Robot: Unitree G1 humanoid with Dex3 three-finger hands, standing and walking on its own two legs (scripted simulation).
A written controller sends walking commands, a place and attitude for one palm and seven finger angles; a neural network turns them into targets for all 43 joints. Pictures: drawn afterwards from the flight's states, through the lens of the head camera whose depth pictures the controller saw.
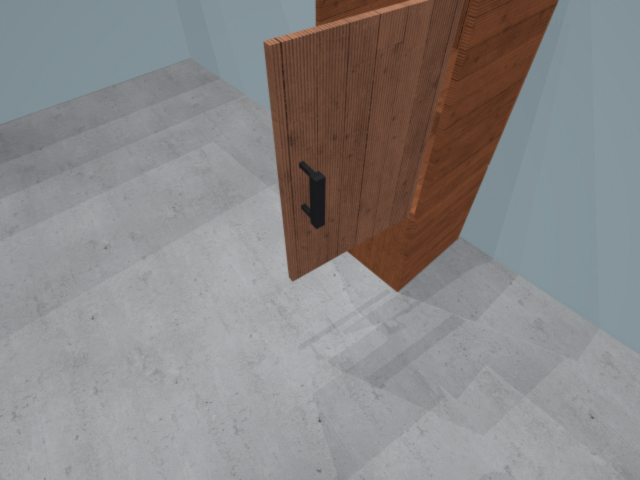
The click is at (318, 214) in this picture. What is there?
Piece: cupboard door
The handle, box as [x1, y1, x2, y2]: [299, 161, 325, 228]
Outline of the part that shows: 302,161 299,163 299,166 309,176 310,207 309,208 305,204 301,205 301,208 310,217 310,222 317,228 324,224 325,177 319,171 313,171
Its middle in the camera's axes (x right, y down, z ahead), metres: -0.02 -0.08 +0.76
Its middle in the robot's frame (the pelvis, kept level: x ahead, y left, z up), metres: +0.62 +0.05 -0.05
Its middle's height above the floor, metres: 0.73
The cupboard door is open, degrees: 82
